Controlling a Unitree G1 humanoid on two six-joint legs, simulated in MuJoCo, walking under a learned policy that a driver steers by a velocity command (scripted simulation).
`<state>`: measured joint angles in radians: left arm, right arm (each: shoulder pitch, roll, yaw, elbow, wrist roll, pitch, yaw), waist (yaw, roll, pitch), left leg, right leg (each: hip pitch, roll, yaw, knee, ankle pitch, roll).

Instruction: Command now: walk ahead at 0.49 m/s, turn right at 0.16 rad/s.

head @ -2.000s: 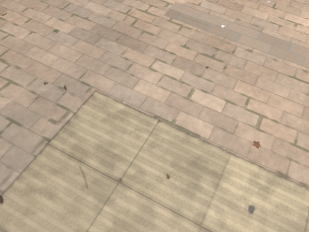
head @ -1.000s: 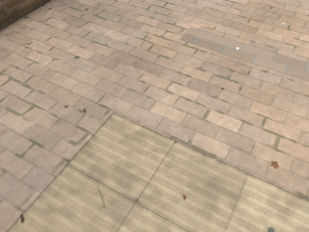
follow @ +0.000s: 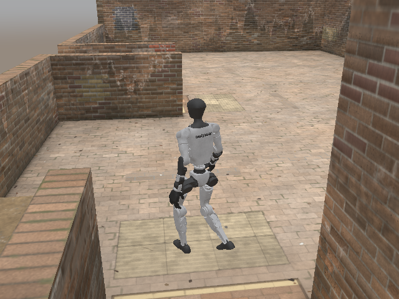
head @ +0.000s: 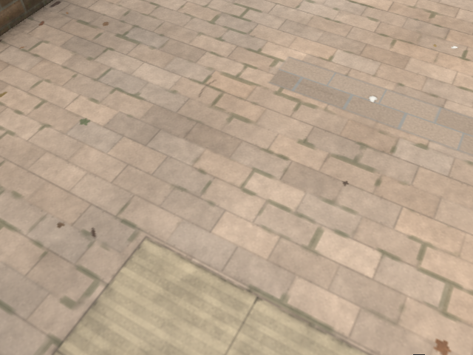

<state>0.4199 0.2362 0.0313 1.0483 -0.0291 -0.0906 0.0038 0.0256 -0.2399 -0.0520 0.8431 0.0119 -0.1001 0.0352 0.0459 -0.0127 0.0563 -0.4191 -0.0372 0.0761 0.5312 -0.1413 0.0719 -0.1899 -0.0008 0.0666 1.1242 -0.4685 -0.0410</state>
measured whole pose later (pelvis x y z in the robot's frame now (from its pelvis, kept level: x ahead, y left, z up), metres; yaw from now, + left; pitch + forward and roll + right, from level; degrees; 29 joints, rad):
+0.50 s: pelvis +0.29 -0.07 -0.01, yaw -14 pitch +2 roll +1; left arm 0.09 0.27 0.07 0.74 -0.02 -0.06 -0.05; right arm 0.28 -0.28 -0.05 0.95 0.01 -0.07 -0.01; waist -0.02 -0.01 0.06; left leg -0.14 0.06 0.10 0.98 -0.48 -0.02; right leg -0.52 0.03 -0.06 0.66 -0.17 -0.11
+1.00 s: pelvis +0.53 -0.11 +0.00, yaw -24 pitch +2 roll +0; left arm 0.25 0.28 0.05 0.79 -0.01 -0.02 0.02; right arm 0.08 -0.24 -0.03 0.82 -0.02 -0.09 0.02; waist 0.02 -0.02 0.03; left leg -0.45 -0.02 0.02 0.50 -0.08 0.03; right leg -0.29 0.08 0.11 0.93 -0.59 0.01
